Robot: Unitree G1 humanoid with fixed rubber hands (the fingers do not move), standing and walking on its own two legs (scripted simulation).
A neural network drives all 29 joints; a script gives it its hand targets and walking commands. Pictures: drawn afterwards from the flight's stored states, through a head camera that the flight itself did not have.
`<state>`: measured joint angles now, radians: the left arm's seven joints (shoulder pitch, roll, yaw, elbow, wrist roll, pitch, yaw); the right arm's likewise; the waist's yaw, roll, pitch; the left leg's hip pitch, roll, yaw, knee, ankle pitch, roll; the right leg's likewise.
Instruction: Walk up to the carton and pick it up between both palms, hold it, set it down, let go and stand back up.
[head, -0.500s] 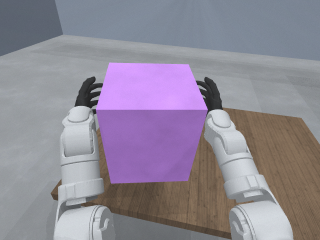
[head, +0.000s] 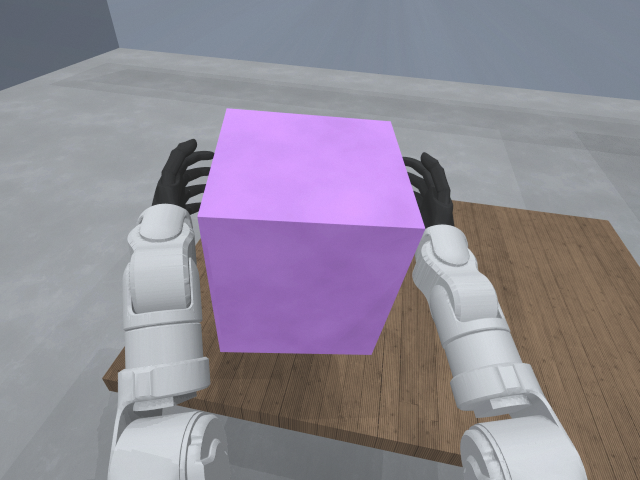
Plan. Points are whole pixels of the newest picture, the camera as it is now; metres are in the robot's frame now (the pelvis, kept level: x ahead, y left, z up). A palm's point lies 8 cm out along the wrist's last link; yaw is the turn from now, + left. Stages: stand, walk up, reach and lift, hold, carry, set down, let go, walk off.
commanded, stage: set down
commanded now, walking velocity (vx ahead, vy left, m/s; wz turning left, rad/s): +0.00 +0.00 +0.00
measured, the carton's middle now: (303, 239) +0.40 -0.03 +0.16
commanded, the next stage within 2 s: none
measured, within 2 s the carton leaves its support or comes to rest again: neither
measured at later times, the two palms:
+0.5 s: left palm (200, 246) +0.39 +0.10 +0.17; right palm (433, 243) +0.36 -0.19 +0.16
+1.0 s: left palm (198, 268) +0.38 +0.11 +0.13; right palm (423, 259) +0.36 -0.19 +0.13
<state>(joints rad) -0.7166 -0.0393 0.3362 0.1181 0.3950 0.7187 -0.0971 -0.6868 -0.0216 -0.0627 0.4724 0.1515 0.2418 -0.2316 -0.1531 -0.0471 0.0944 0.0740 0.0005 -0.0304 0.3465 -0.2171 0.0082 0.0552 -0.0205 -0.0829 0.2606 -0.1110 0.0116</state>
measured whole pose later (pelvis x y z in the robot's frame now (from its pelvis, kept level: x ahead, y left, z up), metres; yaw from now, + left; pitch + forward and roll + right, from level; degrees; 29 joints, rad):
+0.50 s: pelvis +0.02 +0.00 +0.00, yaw +0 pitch -8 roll -2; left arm -0.52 -0.09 0.19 0.09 0.33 0.51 0.02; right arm -0.55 -0.04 -0.10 0.50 0.09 -0.11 -0.13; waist -0.14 -0.03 0.12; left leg 0.01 0.01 -0.03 0.37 -0.24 0.00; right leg 0.01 -0.01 -0.10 0.25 -0.12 0.01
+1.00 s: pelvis +0.01 +0.00 +0.00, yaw +1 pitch -8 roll -1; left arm -0.51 -0.11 0.27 0.21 0.37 0.51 -0.01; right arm -0.57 0.00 -0.16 0.65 0.00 -0.07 -0.10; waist -0.13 -0.04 0.11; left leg 0.04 0.00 -0.03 0.32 -0.22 0.00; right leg 0.02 -0.02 -0.11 0.25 -0.12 0.01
